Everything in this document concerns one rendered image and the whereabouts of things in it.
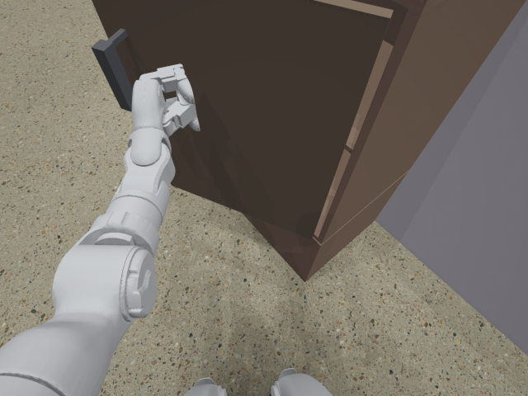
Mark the cupboard door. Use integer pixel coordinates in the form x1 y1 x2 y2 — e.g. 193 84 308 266
92 0 394 240

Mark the robot left upper arm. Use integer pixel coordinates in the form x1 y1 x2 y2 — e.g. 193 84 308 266
0 245 158 396

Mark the robot right shin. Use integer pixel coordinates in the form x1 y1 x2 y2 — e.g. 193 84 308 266
278 368 296 381

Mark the right robot thigh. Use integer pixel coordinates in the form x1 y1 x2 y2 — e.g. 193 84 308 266
271 374 332 396

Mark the robot left forearm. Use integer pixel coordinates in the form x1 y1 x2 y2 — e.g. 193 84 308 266
52 128 176 310

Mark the robot left hand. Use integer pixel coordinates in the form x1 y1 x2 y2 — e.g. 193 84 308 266
132 64 200 137

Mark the handle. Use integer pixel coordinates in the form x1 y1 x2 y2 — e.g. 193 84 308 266
91 28 133 112

